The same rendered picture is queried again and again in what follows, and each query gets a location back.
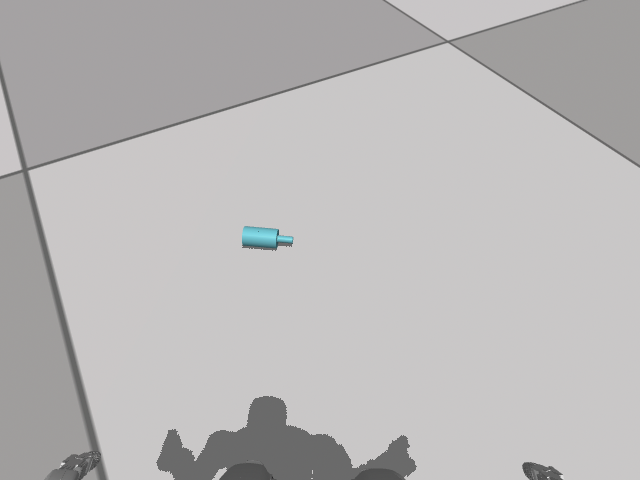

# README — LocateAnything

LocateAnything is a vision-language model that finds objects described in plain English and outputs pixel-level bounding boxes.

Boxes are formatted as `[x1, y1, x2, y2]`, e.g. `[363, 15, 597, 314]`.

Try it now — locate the left robot hand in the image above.
[44, 451, 101, 480]

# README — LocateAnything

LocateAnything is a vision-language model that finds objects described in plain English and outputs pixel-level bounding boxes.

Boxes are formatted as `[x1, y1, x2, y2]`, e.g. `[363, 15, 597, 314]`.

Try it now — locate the right robot hand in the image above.
[522, 462, 564, 480]

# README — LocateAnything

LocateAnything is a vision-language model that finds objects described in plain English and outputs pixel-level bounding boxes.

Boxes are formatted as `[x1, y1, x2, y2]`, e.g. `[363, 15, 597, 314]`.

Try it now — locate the bottle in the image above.
[242, 226, 293, 248]

